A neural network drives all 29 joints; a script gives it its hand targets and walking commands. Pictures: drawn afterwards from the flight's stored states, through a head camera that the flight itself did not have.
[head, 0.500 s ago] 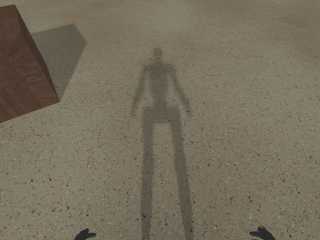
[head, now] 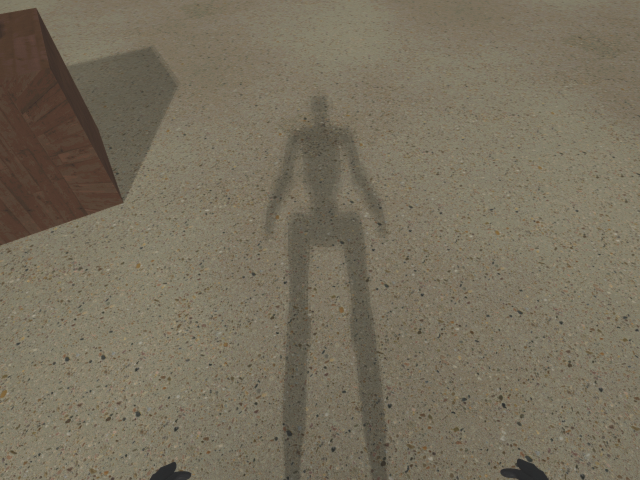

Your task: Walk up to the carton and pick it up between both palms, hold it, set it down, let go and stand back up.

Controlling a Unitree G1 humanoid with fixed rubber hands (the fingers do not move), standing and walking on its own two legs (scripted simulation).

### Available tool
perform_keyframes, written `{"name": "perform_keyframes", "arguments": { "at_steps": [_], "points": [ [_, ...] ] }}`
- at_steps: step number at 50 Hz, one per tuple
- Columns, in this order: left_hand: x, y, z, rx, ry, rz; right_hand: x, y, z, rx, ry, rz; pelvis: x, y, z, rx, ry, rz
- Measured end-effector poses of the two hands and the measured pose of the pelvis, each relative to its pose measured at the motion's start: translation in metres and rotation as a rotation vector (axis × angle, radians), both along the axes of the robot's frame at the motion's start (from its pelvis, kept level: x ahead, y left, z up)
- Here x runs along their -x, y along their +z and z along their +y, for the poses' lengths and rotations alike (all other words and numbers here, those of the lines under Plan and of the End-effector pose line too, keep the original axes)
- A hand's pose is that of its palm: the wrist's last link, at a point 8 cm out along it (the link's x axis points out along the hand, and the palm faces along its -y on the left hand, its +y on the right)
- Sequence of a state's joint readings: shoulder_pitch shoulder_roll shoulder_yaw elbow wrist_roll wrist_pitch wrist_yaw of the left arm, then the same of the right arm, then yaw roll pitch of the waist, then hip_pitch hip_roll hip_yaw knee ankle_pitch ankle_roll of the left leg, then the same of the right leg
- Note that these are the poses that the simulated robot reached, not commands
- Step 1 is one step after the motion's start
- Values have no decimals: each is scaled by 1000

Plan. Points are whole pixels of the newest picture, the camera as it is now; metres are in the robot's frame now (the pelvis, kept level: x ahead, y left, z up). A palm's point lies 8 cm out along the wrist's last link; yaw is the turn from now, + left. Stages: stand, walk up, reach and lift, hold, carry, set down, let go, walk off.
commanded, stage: stand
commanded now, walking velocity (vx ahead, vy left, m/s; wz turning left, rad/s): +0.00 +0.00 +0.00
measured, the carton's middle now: out of the picture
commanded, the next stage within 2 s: walk up in 1.40 s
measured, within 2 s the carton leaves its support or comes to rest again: neither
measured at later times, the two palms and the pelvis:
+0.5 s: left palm out of the picture +0.09 +0.25 -0.10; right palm out of the picture +0.10 -0.25 -0.10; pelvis +0.00 +0.00 +0.00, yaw +0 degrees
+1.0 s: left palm out of the picture +0.09 +0.25 -0.10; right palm out of the picture +0.09 -0.25 -0.10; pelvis +0.00 +0.00 +0.00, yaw +0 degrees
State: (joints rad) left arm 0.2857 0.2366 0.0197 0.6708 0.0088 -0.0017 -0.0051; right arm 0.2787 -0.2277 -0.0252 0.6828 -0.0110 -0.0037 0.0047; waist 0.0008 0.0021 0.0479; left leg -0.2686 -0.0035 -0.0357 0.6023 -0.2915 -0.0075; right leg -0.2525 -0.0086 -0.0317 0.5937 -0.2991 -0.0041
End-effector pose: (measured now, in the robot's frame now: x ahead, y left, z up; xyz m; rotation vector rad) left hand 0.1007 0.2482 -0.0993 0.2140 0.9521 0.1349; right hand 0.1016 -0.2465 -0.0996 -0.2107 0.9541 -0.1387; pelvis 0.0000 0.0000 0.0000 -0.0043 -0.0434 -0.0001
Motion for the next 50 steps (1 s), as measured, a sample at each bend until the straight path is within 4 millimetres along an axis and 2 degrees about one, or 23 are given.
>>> {"name": "perform_keyframes", "arguments": {
  "at_steps": [30, 50],
  "points": [
    [9, -2, 1, -7, 14, 35, 2, 0, -6, 11, 2, 17, -3, 2, -3, -1, 4, 3],
    [8, -3, 0, -8, 7, 48, 7, -1, -8, 12, -5, 34, -5, 2, -4, -3, -3, 4]
  ]
}}
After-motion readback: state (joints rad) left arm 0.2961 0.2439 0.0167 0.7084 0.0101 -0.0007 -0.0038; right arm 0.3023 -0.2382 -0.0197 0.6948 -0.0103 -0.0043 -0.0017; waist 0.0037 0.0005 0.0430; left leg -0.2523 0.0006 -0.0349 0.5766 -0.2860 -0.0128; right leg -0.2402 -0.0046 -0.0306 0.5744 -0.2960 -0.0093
